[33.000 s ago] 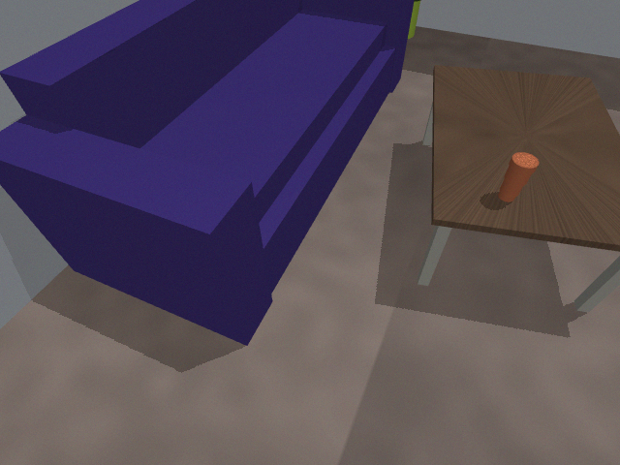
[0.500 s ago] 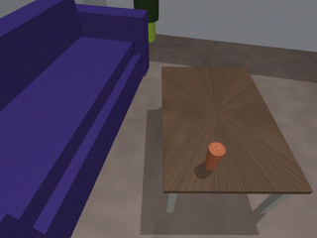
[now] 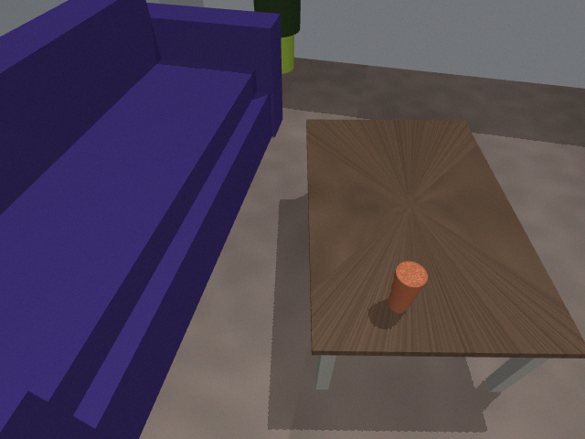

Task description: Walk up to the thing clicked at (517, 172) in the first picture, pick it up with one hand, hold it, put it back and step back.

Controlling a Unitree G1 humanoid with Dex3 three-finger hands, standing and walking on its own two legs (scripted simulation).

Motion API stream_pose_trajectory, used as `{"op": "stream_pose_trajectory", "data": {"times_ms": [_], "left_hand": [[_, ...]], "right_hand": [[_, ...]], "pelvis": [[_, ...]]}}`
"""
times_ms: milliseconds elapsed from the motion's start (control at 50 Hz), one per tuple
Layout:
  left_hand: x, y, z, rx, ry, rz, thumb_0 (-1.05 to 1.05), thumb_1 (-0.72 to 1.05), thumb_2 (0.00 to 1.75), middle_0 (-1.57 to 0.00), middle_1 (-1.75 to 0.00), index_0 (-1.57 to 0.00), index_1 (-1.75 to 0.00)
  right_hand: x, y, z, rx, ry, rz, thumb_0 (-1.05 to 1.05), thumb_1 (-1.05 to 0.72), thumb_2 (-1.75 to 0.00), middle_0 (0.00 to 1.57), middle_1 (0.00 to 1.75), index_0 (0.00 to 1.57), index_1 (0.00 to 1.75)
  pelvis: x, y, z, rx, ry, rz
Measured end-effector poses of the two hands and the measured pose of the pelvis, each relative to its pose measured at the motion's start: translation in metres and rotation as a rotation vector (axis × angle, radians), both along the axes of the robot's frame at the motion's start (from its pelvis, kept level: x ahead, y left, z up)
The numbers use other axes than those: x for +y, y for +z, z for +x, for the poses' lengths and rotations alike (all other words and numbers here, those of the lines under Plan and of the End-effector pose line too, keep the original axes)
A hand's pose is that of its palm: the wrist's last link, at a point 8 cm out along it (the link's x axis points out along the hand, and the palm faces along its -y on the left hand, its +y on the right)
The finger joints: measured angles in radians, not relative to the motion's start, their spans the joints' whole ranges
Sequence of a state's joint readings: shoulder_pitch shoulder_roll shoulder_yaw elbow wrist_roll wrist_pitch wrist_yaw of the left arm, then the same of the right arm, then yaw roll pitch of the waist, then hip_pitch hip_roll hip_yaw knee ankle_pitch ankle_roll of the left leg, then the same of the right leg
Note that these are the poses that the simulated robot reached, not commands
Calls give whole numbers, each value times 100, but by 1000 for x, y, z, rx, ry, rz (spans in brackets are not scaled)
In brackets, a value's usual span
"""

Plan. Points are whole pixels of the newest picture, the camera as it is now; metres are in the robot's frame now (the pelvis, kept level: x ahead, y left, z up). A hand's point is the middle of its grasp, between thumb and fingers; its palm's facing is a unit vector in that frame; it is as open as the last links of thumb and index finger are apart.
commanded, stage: stand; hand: right
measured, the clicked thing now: (404, 290) +0.51 -0.27 -0.31
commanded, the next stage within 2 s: none
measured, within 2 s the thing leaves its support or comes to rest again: neither
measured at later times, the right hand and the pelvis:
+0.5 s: hand out of the picture +0.08 -0.25 -0.15, palm faces -0.02 +0.93 -0.36, open 7.4 cm; pelvis +0.02 +0.00 +0.00, yaw +0 degrees
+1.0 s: hand out of the picture +0.08 -0.25 -0.15, palm faces -0.03 +0.94 -0.35, open 7.4 cm; pelvis +0.02 +0.01 +0.00, yaw +1 degrees
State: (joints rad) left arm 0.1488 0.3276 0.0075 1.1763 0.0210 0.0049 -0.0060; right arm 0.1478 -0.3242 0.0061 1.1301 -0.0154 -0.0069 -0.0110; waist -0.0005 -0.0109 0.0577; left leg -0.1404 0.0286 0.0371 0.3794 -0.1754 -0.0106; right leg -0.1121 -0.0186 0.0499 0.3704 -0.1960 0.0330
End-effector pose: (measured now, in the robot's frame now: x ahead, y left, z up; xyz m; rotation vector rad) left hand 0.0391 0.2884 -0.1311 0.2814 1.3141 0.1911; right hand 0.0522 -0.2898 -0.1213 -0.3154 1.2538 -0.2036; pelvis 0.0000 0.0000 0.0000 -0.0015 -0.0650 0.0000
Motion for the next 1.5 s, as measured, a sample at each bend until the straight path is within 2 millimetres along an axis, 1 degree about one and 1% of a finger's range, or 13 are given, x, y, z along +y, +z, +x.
{"op": "stream_pose_trajectory", "data": {"times_ms": [60, 120, 280, 400, 500, 1020, 1500], "left_hand": [[0, 1, 5, -5, -3, 0, 1, 90, 90, -20, -30, -21, -30], [0, 1, 10, -11, -6, 1, 1, 90, 90, -20, -30, -21, -30], [2, 3, 24, -27, -10, 3, 1, 90, 90, -20, -30, -21, -30], [3, 4, 33, -48, -12, 4, 1, 90, 90, -20, -30, -21, -30], [4, 5, 37, -53, -15, 3, 1, 90, 90, -20, -30, -21, -30], [11, 7, 27, -29, -5, 15, 1, 90, 90, -20, -30, -21, -30], [8, 9, 33, -41, 5, 17, 1, 90, 90, -20, -30, -21, -30]], "right_hand": [[1, 0, 4, -1, 2, 3, 0, -72, -85, 20, 29, 20, 29], [0, 1, 9, -2, 3, 2, 0, -80, -87, 20, 30, 20, 30], [-2, 3, 18, -2, 3, -6, 1, -89, -89, 20, 30, 20, 30], [-3, 5, 24, -14, 3, -13, 1, -90, -89, 20, 30, 20, 30], [-3, 6, 26, -17, 2, -14, 1, -90, -89, 20, 30, 20, 30], [0, 4, 23, 9, 3, -3, 1, -90, -89, 20, 30, 20, 30], [-3, 5, 38, -8, 21, -3, 1, -90, -89, 20, 30, 20, 30]], "pelvis": [[0, 0, 2, 4, 2, 0], [1, 1, 5, 7, 2, 0], [1, 1, 11, 11, 4, -1], [2, 2, 14, 10, 5, -1], [3, 2, 15, 13, 6, -1], [6, 3, 17, 21, 14, 1], [3, 3, 22, 25, 24, 2]]}}
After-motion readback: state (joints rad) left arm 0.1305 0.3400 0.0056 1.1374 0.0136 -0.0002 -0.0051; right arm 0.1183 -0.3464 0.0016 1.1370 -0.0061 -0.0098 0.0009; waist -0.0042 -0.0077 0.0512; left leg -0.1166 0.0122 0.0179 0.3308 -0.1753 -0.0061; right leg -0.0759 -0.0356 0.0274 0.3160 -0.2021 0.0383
